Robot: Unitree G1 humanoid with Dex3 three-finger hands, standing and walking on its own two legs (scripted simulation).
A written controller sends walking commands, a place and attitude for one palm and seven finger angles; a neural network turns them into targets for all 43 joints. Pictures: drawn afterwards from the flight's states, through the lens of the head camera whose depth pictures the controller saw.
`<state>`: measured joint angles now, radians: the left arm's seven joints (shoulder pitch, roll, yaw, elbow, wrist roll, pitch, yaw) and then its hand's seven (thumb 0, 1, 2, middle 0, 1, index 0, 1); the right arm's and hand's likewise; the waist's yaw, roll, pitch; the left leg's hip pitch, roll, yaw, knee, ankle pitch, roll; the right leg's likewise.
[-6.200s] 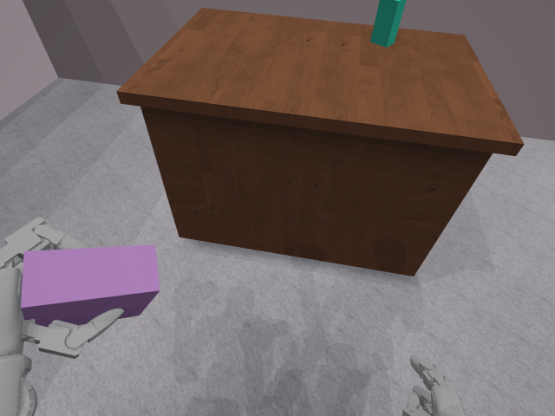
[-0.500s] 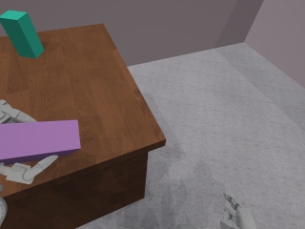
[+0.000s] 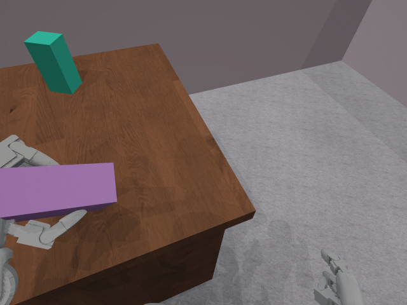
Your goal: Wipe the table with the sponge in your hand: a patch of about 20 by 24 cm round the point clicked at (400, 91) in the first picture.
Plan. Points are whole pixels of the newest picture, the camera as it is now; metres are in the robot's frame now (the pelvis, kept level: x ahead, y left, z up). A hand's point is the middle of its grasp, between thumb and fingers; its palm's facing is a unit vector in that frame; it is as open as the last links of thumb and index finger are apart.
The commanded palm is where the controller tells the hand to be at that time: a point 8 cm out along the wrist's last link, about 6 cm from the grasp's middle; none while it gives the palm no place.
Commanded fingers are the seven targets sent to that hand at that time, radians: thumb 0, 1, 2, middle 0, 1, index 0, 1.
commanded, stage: come to a stop and stand still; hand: left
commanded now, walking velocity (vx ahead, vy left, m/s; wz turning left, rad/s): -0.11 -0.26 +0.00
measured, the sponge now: (76, 191) +0.23 +0.20 +0.17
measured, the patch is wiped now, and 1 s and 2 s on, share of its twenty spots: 0.00 0.00 0.00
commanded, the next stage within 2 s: look again from close up in 1.04 s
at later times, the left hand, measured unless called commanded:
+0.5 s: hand out of the picture +0.25 +0.32 +0.20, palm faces +0.49 -0.78 -0.38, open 9.5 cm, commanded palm +0.16 +0.31 +0.20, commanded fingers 0.00 0.10 1.30 -1.20 -1.60 -1.20 -1.60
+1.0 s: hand out of the picture +0.21 +0.30 +0.18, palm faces +0.39 -0.85 -0.36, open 9.5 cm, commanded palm +0.15 +0.33 +0.20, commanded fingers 0.00 0.10 1.30 -1.20 -1.60 -1.20 -1.60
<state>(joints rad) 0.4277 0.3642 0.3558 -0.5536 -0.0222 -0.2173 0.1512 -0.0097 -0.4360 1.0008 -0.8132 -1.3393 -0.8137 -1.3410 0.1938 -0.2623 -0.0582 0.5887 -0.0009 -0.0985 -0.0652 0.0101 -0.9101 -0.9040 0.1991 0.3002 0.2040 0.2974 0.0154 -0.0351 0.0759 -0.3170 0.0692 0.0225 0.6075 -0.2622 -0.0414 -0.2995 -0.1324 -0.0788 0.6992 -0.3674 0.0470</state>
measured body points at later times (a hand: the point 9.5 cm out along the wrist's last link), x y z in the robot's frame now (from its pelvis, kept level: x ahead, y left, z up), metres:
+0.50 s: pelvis -0.01 +0.04 +0.02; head +0.03 +0.06 +0.46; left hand +0.21 +0.36 +0.22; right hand +0.18 -0.19 -0.05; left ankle +0.04 +0.16 -0.72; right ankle +0.00 -0.13 -0.72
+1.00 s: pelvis -0.01 +0.06 +0.02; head +0.02 +0.09 +0.46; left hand +0.18 +0.34 +0.20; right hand +0.17 -0.16 -0.06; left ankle +0.04 +0.16 -0.72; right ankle +0.00 -0.13 -0.72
